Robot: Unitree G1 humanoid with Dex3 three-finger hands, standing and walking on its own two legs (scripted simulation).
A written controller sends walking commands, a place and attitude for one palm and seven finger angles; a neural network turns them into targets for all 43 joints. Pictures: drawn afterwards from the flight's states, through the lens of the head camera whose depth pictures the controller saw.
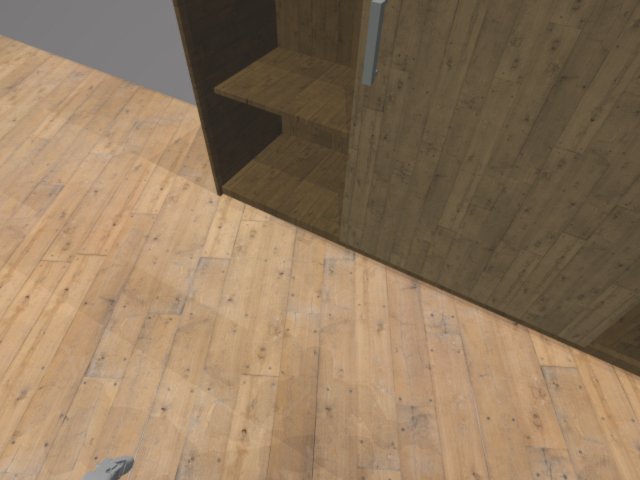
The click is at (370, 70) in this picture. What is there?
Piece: wardrobe's sliding door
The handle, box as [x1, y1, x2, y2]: [362, 0, 387, 85]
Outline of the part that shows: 387,0 371,1 362,83 370,85 373,82 374,77 377,73 375,66 383,9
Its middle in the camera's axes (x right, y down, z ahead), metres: +0.13 -0.48 +0.94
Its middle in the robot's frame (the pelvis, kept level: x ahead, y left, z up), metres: +1.05 -0.07 +0.09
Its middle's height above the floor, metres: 0.85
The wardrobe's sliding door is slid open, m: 0.62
